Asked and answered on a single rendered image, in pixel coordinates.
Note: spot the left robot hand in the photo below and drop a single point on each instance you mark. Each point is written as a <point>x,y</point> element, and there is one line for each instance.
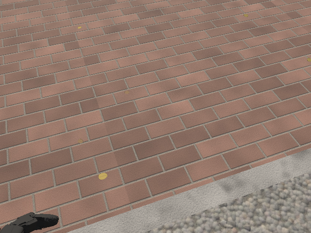
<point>30,222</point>

